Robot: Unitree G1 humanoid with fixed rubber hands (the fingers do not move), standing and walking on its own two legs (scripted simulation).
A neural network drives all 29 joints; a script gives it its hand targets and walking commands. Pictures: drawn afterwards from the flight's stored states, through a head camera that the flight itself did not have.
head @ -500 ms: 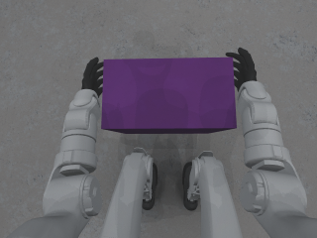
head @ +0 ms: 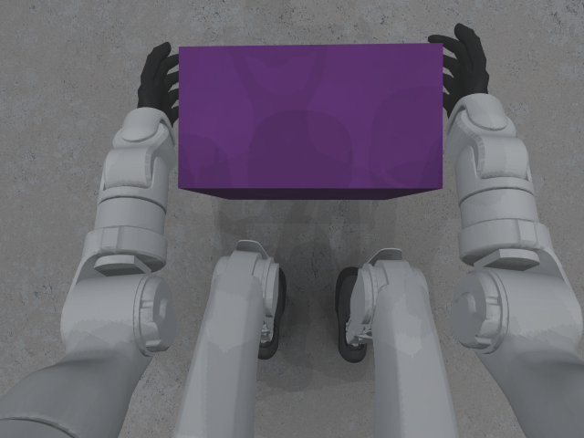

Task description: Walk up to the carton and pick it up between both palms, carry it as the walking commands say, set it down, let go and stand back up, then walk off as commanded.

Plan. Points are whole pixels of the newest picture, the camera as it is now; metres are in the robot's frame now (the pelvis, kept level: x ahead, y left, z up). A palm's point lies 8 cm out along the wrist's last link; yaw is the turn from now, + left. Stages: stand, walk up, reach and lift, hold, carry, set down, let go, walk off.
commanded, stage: set down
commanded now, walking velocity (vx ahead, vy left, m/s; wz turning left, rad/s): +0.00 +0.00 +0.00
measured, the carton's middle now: (307, 142) +0.47 +0.03 -0.18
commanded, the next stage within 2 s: none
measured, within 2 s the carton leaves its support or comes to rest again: neither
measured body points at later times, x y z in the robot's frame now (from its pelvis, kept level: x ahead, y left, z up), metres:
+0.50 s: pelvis -0.03 +0.00 -0.07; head +0.34 +0.02 +0.18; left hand +0.51 +0.21 -0.23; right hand +0.54 -0.16 -0.21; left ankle +0.11 +0.09 -0.44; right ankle +0.12 -0.10 -0.44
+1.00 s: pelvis -0.02 +0.01 -0.11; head +0.34 +0.03 +0.15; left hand +0.53 +0.22 -0.27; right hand +0.56 -0.16 -0.25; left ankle +0.11 +0.09 -0.44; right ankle +0.12 -0.10 -0.44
